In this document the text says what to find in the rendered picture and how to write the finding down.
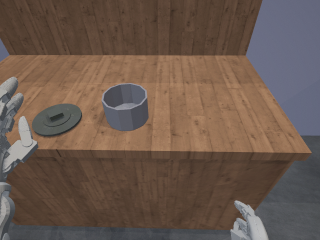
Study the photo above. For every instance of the table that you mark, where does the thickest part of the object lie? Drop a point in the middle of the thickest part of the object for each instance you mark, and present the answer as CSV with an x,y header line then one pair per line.
x,y
215,134

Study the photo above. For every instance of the robot left hand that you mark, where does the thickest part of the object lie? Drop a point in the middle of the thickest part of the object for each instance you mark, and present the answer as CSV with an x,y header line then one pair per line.
x,y
22,149

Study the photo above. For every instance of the lid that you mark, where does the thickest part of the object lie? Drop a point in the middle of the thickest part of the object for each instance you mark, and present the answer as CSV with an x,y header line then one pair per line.
x,y
44,126

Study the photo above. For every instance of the robot right hand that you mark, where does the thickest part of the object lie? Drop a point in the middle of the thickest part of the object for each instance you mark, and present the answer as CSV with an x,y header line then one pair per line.
x,y
252,228

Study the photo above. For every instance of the left robot forearm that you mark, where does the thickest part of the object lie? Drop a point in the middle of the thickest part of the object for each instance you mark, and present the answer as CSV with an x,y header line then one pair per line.
x,y
7,210

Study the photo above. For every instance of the pot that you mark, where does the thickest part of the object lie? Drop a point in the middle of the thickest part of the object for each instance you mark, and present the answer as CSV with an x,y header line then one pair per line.
x,y
125,106

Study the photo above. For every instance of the knob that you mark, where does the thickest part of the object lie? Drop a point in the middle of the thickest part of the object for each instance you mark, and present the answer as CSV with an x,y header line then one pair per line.
x,y
55,113

